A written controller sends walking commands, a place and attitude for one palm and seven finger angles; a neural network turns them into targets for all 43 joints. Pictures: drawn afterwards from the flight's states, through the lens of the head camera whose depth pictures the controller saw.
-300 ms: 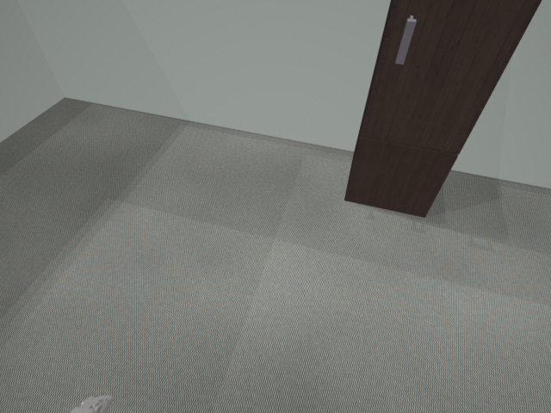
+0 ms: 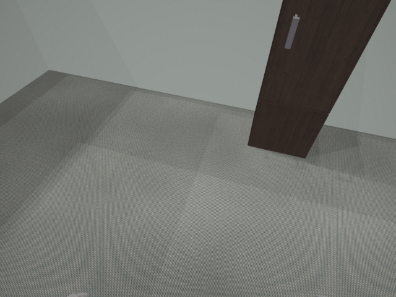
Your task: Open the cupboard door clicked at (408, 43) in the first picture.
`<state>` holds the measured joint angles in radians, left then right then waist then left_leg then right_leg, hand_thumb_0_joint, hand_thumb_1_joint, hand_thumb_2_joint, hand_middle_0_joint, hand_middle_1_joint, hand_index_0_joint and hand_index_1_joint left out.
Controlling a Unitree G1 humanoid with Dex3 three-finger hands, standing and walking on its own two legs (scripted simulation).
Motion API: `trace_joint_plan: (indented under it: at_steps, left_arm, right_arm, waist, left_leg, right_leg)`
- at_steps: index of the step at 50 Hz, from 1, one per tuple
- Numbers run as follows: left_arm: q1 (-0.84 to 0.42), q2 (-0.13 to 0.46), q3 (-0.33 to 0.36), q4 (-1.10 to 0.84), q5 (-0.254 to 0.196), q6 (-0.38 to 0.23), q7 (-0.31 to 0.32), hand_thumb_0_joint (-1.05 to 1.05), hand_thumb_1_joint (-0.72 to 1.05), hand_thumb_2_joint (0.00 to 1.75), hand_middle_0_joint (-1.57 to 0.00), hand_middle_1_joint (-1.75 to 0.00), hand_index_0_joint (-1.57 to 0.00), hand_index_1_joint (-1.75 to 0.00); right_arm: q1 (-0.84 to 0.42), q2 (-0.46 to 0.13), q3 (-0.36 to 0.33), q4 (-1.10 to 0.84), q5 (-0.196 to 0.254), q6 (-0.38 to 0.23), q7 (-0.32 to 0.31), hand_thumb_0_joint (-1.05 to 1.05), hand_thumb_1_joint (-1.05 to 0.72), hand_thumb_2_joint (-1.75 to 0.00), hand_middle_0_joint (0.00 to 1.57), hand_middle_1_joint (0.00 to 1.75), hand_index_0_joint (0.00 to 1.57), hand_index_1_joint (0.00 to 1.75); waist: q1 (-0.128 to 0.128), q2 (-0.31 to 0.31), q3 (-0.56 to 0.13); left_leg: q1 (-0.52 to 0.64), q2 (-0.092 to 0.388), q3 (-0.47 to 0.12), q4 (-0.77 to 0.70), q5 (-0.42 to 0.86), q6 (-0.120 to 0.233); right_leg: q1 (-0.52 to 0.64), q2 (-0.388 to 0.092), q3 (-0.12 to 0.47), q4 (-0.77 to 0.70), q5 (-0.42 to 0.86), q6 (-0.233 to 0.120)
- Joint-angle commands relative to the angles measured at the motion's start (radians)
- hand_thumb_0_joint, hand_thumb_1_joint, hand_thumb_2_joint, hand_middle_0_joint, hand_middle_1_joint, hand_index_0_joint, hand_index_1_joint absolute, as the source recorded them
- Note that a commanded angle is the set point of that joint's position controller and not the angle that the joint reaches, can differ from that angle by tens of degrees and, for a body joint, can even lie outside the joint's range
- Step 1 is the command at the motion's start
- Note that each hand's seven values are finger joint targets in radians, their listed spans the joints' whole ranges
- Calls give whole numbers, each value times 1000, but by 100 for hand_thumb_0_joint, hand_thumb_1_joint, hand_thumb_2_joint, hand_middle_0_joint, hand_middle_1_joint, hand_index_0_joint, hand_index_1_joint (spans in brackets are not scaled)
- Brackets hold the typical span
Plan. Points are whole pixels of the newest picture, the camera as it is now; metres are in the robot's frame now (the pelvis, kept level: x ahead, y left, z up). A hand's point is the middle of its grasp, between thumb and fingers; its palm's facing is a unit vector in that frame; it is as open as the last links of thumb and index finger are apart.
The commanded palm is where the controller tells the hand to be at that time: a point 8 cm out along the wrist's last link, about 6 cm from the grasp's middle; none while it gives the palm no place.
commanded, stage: stand and wait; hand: left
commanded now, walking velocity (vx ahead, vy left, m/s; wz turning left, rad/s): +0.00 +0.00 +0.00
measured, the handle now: (291, 31) +1.20 -0.35 +0.06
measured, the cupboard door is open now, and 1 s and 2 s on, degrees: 0 0 0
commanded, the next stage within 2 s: look at it before walking up in 0.52 s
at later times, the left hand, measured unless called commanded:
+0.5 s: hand out of the picture +0.07 +0.24 -0.15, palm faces -0.04 -0.94 -0.34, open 7.4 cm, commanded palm none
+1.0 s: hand out of the picture +0.08 +0.24 -0.15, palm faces -0.04 -0.94 -0.33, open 7.4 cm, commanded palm none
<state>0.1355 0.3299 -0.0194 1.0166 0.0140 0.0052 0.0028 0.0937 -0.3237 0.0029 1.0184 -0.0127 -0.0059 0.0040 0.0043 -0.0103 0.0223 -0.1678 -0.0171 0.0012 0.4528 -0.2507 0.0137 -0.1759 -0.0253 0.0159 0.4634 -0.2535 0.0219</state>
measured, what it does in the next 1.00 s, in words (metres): stands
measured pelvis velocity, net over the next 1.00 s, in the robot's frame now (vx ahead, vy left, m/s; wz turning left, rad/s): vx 0.00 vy -0.01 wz -0.01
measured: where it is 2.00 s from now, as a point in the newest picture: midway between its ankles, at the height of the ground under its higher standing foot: outside the picture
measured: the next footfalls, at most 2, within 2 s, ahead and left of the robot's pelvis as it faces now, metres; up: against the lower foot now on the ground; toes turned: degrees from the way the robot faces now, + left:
none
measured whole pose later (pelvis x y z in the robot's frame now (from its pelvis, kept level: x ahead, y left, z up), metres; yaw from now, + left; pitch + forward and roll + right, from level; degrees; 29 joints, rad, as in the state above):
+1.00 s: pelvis +0.00 -0.01 +0.01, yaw +0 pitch -2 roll +0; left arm 0.13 0.34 -0.01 1.08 0.01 0.00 0.00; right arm 0.11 -0.34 0.00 1.11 -0.01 -0.01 0.00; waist 0.00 -0.01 0.04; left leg -0.13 0.00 0.00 0.37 -0.20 0.00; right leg -0.15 -0.01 0.02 0.38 -0.20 0.01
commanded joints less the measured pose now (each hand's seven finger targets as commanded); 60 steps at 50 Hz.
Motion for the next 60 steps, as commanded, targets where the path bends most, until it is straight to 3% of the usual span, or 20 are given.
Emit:
trace_joint_plan:
  at_steps: [1, 26, 44, 60]
  left_arm:
    - [-50, 211, 55, -58, -3, -28, 12, 0, 90, 90, -20, -30, -20, -30]
    - [-46, 220, 51, 3, -3, -30, 9, 0, 90, 90, -20, -30, -20, -30]
    - [-43, 215, 51, 9, -3, -33, 10, 0, 90, 90, -20, -30, -20, -30]
    - [-40, 218, 52, 11, -3, -32, 9, 0, 90, 90, -20, -30, -20, -30]
  right_arm:
    - [-54, -211, -50, -51, 0, -28, -16, 0, -90, -90, 20, 30, 20, 30]
    - [-31, -221, -44, 28, 3, -25, -11, 0, -90, -90, 20, 30, 20, 30]
    - [-36, -221, -43, 34, 5, -28, -14, 0, -90, -90, 20, 30, 20, 30]
    - [-38, -225, -40, 32, 7, -27, -14, 0, -90, -90, 20, 30, 20, 30]
  waist:
    - [-6, 12, -73]
    - [-5, 2, -31]
    - [-4, 1, -58]
    - [-2, 13, -59]
  left_leg:
    - [17, 120, -99, -84, 193, 28]
    - [3, 125, -113, -136, 103, 17]
    - [47, 133, -104, -135, 194, 15]
    - [50, 136, -107, -148, 187, 14]
  right_leg:
    - [15, -92, 76, -77, 175, -52]
    - [4, -95, 101, -146, 65, -54]
    - [30, -98, 90, -136, 183, -51]
    - [45, -96, 85, -150, 170, -48]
